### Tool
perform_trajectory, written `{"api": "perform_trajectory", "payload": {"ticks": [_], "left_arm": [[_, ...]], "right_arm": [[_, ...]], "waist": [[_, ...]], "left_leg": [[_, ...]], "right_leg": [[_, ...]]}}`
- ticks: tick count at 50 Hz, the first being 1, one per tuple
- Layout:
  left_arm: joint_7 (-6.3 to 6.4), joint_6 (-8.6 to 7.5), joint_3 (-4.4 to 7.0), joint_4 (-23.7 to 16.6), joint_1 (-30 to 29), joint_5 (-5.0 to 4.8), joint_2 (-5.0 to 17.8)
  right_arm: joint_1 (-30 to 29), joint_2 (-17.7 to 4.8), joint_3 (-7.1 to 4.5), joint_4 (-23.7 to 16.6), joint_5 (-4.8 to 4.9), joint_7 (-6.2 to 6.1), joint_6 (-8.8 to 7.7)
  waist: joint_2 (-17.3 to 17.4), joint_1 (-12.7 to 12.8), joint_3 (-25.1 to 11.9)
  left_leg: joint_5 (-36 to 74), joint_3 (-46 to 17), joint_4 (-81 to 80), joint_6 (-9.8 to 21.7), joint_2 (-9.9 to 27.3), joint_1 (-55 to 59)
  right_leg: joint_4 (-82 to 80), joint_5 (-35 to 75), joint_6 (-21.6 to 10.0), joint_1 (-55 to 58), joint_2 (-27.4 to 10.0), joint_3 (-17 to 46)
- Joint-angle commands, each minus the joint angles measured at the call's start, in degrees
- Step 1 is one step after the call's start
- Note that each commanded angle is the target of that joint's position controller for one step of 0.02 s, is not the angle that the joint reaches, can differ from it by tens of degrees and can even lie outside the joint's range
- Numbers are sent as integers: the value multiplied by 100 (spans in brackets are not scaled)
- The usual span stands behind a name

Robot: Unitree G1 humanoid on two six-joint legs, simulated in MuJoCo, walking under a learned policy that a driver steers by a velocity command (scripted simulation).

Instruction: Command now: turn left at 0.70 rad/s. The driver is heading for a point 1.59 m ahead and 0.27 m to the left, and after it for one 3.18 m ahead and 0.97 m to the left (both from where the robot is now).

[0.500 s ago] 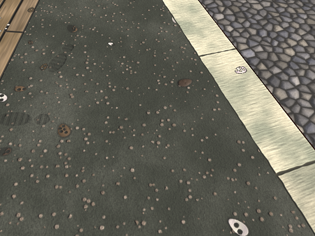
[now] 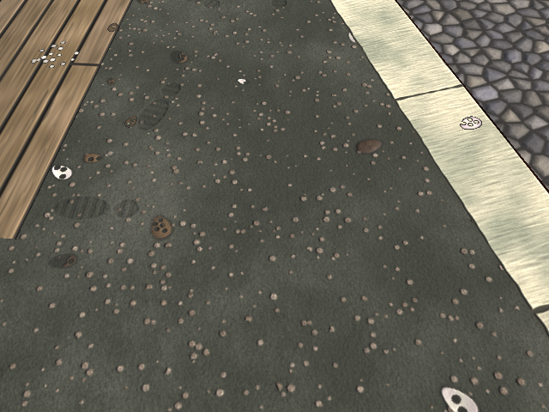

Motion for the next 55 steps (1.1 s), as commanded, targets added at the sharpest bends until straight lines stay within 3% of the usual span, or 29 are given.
{"api": "perform_trajectory", "payload": {"ticks": [1,5,6,7,8,9,10,11,12,14,15,17,22,29,32,34,35,36,37,38,40,44,46,50,51,52,53,54,55], "left_arm": [[-1,-91,273,-268,95,14,908],[-121,-137,390,-234,126,-25,1148],[-150,-142,409,-236,87,-79,1171],[-178,-144,425,-204,124,-125,1158],[-218,-147,409,-230,313,-137,1050],[-222,-80,235,-799,-76,-51,533],[-145,-15,245,-771,-378,48,751],[-140,-19,252,-712,-343,-20,782],[-145,-66,271,-612,-289,-67,846],[-143,-83,311,-466,-85,36,982],[-161,-52,305,-409,29,56,963],[-182,-11,270,-397,64,23,871],[-139,9,236,-496,-257,4,897],[-102,-68,202,-426,-240,-99,944],[-109,-88,154,-278,82,-160,875],[-117,-111,34,-102,360,-127,521],[-90,-148,10,-100,183,-66,582],[-71,-187,80,-216,73,-8,1120],[-144,-154,157,-151,79,-58,1434],[-233,-145,222,-54,314,-92,1433],[-288,-129,338,75,645,-119,1503],[-269,-60,492,23,495,-179,1422],[-289,-16,545,8,571,-164,1357],[-308,50,677,-10,657,-111,1446],[-329,68,713,-16,658,-111,1477],[-364,94,731,-91,417,-77,1489],[-381,118,729,-235,-93,-65,1467],[-356,91,670,-404,-507,-57,1225],[-312,43,513,-467,-104,-167,582]], "right_arm": [[-446,-279,-49,-656,11,100,-17],[-460,-358,-85,-838,39,116,-29],[-342,-344,-97,-830,17,100,-48],[-68,-376,-123,-744,-40,51,-102],[332,-883,-263,-656,-140,-46,-193],[603,-1906,-487,-729,-39,-65,-266],[960,-1711,-516,-682,43,-51,-268],[653,-1446,-423,-685,33,-91,-242],[146,-1193,-343,-752,26,-142,-189],[-413,-923,-247,-911,64,-198,-156],[-366,-940,-241,-902,60,-182,-164],[-190,-1066,-287,-837,53,-161,-194],[57,-1191,-338,-804,-15,-185,-170],[79,-1021,-224,-722,-105,-220,-194],[-153,-732,-65,-660,-127,-259,-199],[-355,-373,150,-543,-61,-333,-225],[-94,-290,208,-428,-119,-354,-274],[293,-324,182,-394,-220,-367,-297],[260,-706,70,-380,-130,-404,-227],[-24,-873,36,-392,-152,-440,-221],[-472,-793,39,-459,-98,-402,-274],[-570,-484,121,-506,-67,-334,-263],[-754,-422,154,-570,-50,-358,-265],[-863,-468,185,-650,-2,-398,-363],[-719,-514,191,-627,-26,-386,-410],[-529,-524,194,-571,-31,-376,-444],[-39,-503,185,-417,0,-399,-465],[592,-806,97,-239,-16,-485,-495],[534,-1486,-50,-278,-33,-550,-546]], "waist": [[-1153,343,-415],[-1212,310,-556],[-1085,189,-595],[-724,-11,-688],[458,-207,-779],[1857,-176,-762],[865,-506,-1072],[601,-299,-778],[364,-62,-418],[484,149,-481],[370,170,-632],[197,143,-740],[437,-54,-602],[509,-100,-727],[499,26,-817],[333,306,-823],[22,146,-788],[-1020,-85,-773],[-1232,-102,-625],[-1267,62,-374],[-1107,283,-390],[-850,163,-655],[-929,257,-730],[-1056,361,-879],[-993,319,-1131],[-1029,164,-1103],[-1060,-269,-900],[-671,-703,-579],[1160,-479,-793]], "left_leg": [[19,102,-678,-3,185,-155],[71,464,-1620,226,54,518],[336,524,-2052,300,-13,818],[940,385,-2718,402,-91,1390],[1795,-1009,-3614,663,547,2195],[4110,-3686,-3816,1664,2124,2594],[3888,-3565,-3782,2085,2139,2785],[3260,-3105,-3771,2037,1869,2512],[2742,-2613,-3848,1768,1447,2131],[3016,-2163,-3813,1454,910,1856],[3276,-2117,-3743,1418,844,1846],[3269,-2215,-3670,1385,767,1892],[2281,-2939,-3672,1399,649,1916],[3760,-3126,-3283,1343,685,1792],[4310,-2879,-3182,1213,705,1582],[3372,-2622,-3203,880,520,1142],[2390,-2370,-3140,615,346,918],[761,-1712,-2333,423,-134,677],[-108,-1040,-2395,338,-589,723],[-240,-846,-2113,298,-507,599],[-444,-736,-1163,169,-614,2],[-118,-690,-555,-84,-484,-207],[-78,-645,-775,-132,-492,-222],[73,-723,-1553,-30,-545,121],[-39,-715,-1829,35,-568,560],[-123,-694,-2273,132,-597,1212],[169,-618,-3071,244,-591,2353],[116,-762,-3968,350,-222,3522],[-1609,-2835,-4732,586,1646,3769]], "right_leg": [[-377,2730,-908,536,-1502,466],[100,2722,-700,377,-1711,225],[428,2544,-552,229,-1707,71],[1061,2055,-278,-146,-1583,-202],[2500,681,123,-1115,-1110,-569],[3555,-2437,528,-2911,115,-300],[4272,-2423,460,-3036,13,695],[4383,-1906,394,-3121,-87,855],[4104,-1230,355,-3035,-243,912],[3865,-578,394,-2658,-187,826],[3862,-482,421,-2536,-108,820],[3624,-400,463,-2532,-28,850],[2873,-325,477,-2761,160,1047],[2230,-456,248,-1996,256,958],[1510,-529,103,-1091,185,751],[-215,510,-20,175,90,742],[-675,949,-103,632,-138,1393],[-869,1665,-320,737,-1178,2737],[-804,2157,-1075,75,-1601,3432],[-818,2221,-1265,-25,-1520,3695],[-721,1929,-1152,343,-1147,3542],[-556,2024,-953,291,-560,3125],[-561,1754,-986,270,-448,3249],[-497,1534,-967,177,-421,3759],[-587,199,-951,-36,-327,3862],[-714,-1333,-861,-656,-181,3929],[-729,-2247,-594,-1772,97,3802],[-260,-2533,-79,-3081,647,3171],[1931,-2327,59,-3681,1273,1893]]}}
Velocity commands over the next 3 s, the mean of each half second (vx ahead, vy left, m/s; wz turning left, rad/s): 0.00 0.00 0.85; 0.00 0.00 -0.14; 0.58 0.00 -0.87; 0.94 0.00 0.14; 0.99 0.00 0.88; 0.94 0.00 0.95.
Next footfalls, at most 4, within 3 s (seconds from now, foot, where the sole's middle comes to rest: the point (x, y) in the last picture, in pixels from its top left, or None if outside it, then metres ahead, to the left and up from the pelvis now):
0.16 left None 0.03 0.11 -0.78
0.70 right None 0.15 -0.03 -0.78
1.08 left None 0.08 0.16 -0.78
1.62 right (330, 409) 0.45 -0.09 -0.78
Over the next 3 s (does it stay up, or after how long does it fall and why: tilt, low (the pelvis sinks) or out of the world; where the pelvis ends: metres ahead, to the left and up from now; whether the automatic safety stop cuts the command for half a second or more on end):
stays up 1.47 0.11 -0.04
